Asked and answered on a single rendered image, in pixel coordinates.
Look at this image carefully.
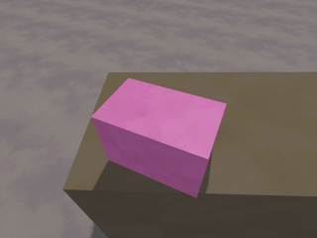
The carton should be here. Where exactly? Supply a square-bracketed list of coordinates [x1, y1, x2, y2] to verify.
[91, 78, 227, 197]

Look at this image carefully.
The pedestal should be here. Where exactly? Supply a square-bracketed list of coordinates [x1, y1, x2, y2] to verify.
[63, 71, 317, 238]

